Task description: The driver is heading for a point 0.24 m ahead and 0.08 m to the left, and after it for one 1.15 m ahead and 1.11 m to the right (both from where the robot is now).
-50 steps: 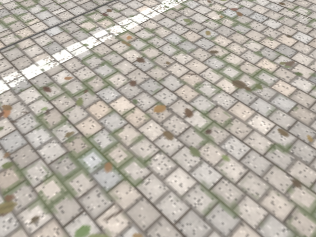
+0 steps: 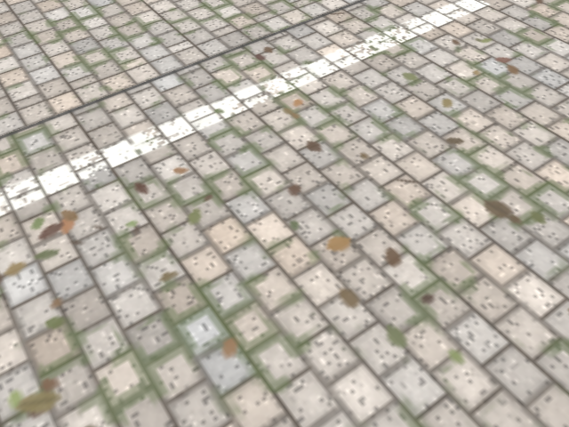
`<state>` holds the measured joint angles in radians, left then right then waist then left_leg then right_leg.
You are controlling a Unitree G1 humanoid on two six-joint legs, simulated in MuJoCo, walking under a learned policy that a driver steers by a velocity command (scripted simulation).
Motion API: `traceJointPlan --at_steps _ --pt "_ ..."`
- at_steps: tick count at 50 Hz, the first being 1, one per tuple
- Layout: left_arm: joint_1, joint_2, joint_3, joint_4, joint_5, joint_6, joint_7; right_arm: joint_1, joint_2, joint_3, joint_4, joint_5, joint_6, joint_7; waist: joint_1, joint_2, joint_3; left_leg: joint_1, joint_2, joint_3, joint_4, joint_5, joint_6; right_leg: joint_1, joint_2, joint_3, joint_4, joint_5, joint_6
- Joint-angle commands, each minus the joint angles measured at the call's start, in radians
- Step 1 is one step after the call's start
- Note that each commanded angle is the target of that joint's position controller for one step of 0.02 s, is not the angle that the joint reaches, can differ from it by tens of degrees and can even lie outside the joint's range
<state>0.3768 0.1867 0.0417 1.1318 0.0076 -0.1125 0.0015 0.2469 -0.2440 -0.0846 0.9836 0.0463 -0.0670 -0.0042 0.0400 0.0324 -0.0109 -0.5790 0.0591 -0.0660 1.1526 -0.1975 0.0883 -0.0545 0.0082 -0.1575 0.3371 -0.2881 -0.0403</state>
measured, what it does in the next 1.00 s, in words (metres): walks ahead, turning right: left foot, then right foot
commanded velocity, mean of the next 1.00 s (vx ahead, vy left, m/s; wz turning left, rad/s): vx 0.11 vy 0.00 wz -0.34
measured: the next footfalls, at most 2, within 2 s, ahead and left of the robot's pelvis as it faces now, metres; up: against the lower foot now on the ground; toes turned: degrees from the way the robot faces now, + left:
left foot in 0.26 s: +0.29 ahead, +0.14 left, +0.00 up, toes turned +3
right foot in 0.72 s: +0.20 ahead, -0.09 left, +0.00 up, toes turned -19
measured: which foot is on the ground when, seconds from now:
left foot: up 0.00-0.24, down 0.26-0.70, up 0.72-1.00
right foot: down 0.00-0.26, up 0.28-0.70, down 0.72-1.00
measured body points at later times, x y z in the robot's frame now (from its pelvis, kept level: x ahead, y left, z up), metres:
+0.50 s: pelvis +0.16 +0.05 -0.01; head +0.20 +0.05 +0.44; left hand +0.28 +0.32 -0.14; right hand +0.26 -0.23 -0.13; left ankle +0.25 +0.14 -0.74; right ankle +0.15 -0.08 -0.67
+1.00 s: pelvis +0.18 +0.00 +0.00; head +0.21 -0.04 +0.45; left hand +0.40 +0.22 -0.09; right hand +0.22 -0.32 -0.12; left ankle +0.28 +0.14 -0.68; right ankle +0.16 -0.08 -0.74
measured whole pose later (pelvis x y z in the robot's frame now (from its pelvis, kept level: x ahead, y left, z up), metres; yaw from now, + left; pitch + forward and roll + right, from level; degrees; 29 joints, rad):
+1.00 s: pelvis +0.18 +0.00 +0.00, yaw -24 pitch +4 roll +3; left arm 0.21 0.27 0.09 0.77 -0.01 0.00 0.04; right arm 0.04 -0.30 -0.10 0.87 0.00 0.00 -0.05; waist 0.01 0.02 0.02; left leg -0.56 0.00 -0.06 0.91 -0.30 -0.06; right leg -0.30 0.04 0.08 0.44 -0.19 -0.06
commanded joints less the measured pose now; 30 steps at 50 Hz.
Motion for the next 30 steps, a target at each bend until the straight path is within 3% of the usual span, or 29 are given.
traceJointPlan --at_steps 1,3,6,8,10,11,12,13,14,15,16,17,18,19,21,22,25,30 --pt "0.024 0.131 0.013 -0.036 0.013 -0.007 0.018 -0.055 0.003 -0.001 -0.073 -0.007 0.011 0.016 -0.012 -0.08 0.118 -0.226 0.052 -0.032 -0.05 0.092 -0.019 0.036 -0.27 0.157 -0.194 0.326 -0.081" --pt "0.018 0.133 0.007 -0.04 0.015 0.001 0.024 -0.134 0.017 0.012 -0.112 -0.017 0.008 0.016 -0.016 -0.063 0.156 -0.189 0.032 0.0 -0.22 0.125 -0.034 -0.028 -0.247 0.11 -0.198 0.484 -0.092" --pt "0.049 0.156 0.005 -0.04 -0.006 0.018 0.025 -0.249 0.032 0.03 -0.153 -0.036 0.001 0.027 0.005 -0.087 0.146 -0.034 0.001 0.139 -0.421 0.172 -0.047 -0.068 -0.218 0.058 -0.159 0.689 -0.098" --pt "0.086 0.171 0.01 -0.024 -0.015 0.029 0.02 -0.282 0.014 0.031 -0.169 -0.03 0.002 0.034 0.005 -0.111 0.132 0.003 -0.023 0.138 -0.492 0.158 -0.037 -0.003 -0.238 0.077 -0.096 0.766 -0.104" --pt "0.057 0.187 0.017 -0.028 -0.02 0.035 0.02 -0.231 -0.04 0.016 -0.166 -0.03 -0.004 0.032 -0.049 -0.157 0.081 0.088 -0.056 0.119 -0.562 0.145 -0.007 0.063 -0.251 0.109 0.001 0.889 -0.083" --pt "0.025 0.191 0.02 -0.036 -0.025 0.037 0.021 -0.15 -0.076 0.001 -0.144 -0.035 -0.009 0.028 -0.102 -0.169 0.031 0.191 -0.08 0.12 -0.629 0.192 0.014 0.079 -0.237 0.118 0.084 0.929 -0.063" --pt "0.009 0.185 0.02 -0.044 -0.027 0.038 0.018 -0.043 -0.129 -0.02 -0.11 -0.042 -0.014 0.021 -0.157 -0.149 -0.036 0.368 -0.082 0.121 -0.706 0.356 0.038 0.04 -0.194 0.106 0.225 0.894 -0.029" --pt "-0.001 0.159 0.01 -0.084 -0.01 0.032 0.016 0.074 -0.216 -0.041 -0.088 -0.069 -0.013 0.004 -0.179 -0.074 -0.176 0.683 0.078 -0.007 -0.599 0.792 0.08 -0.167 -0.129 0.086 0.456 0.566 0.018" --pt "0.126 0.036 -0.022 -0.09 0.005 0.033 0.01 0.084 -0.253 -0.034 -0.102 -0.094 0.001 -0.007 -0.099 0.185 -0.383 0.975 0.389 -0.303 -0.541 1.24 0.252 -0.427 0.025 0.102 0.85 -0.406 0.072" --pt "0.164 0.08 -0.004 -0.071 -0.028 0.03 0.01 0.088 -0.216 -0.019 -0.134 -0.084 0.006 0.0 -0.12 0.151 -0.524 0.938 0.426 -0.406 -0.623 1.129 0.319 -0.421 0.037 0.306 1.012 -0.482 0.08" --pt "0.069 0.12 0.015 -0.112 -0.059 0.042 0.015 -0.011 -0.188 -0.016 -0.152 -0.064 0.012 -0.002 -0.1 0.126 -0.392 0.793 0.384 -0.296 -0.71 0.801 0.289 -0.515 -0.013 0.245 1.046 -0.415 0.089" --pt "-0.01 0.114 0.019 -0.132 -0.053 0.06 0.027 -0.106 -0.123 0.001 -0.162 -0.046 0.012 -0.007 -0.077 0.056 -0.231 0.627 0.317 -0.199 -0.768 0.546 0.223 -0.562 -0.062 0.202 1.003 -0.339 0.094" --pt "-0.036 0.114 0.031 -0.137 -0.039 0.083 0.04 -0.156 -0.083 0.013 -0.16 -0.044 0.011 -0.012 -0.051 0.029 -0.135 0.464 0.274 -0.122 -0.819 0.403 0.177 -0.529 -0.088 0.194 0.968 -0.284 0.103" --pt "-0.011 0.103 0.036 -0.14 -0.034 0.108 0.049 -0.19 -0.072 0.016 -0.153 -0.056 0.011 -0.014 -0.017 0.046 -0.087 0.326 0.24 -0.048 -0.854 0.313 0.147 -0.449 -0.102 0.19 0.928 -0.252 0.103" --pt "0.013 0.081 0.041 -0.162 -0.028 0.132 0.057 -0.2 -0.091 0.009 -0.142 -0.083 0.009 -0.017 0.01 0.067 -0.049 0.212 0.229 0.016 -0.91 0.225 0.153 -0.386 -0.092 0.158 0.861 -0.207 0.094" --pt "0.004 0.084 0.045 -0.179 -0.026 0.137 0.059 -0.196 -0.104 0.005 -0.137 -0.085 0.008 -0.022 0.012 0.072 -0.049 0.206 0.237 0.027 -0.925 0.204 0.166 -0.39 -0.095 0.154 0.82 -0.19 0.089" --pt "-0.076 0.114 0.053 -0.24 -0.018 0.149 0.051 -0.199 -0.146 -0.009 -0.134 -0.074 0.013 -0.045 0.001 0.079 -0.073 0.249 0.277 0.038 -0.955 0.105 0.182 -0.417 -0.118 0.158 0.7 -0.104 0.076" --pt "-0.167 0.148 0.062 -0.304 -0.018 0.16 0.021 -0.225 -0.185 -0.021 -0.138 -0.053 0.038 -0.062 -0.008 0.084 -0.076 0.284 0.29 0.113 -0.953 0.025 0.136 -0.343 -0.099 0.108 0.522 -0.051 0.051"
Keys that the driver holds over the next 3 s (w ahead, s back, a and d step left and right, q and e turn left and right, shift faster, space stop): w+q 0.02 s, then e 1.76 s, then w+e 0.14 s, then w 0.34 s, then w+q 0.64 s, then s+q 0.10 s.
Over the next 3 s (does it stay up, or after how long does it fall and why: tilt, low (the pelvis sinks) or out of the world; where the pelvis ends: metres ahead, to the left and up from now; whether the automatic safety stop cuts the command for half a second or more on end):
stays up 0.46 -0.41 -0.02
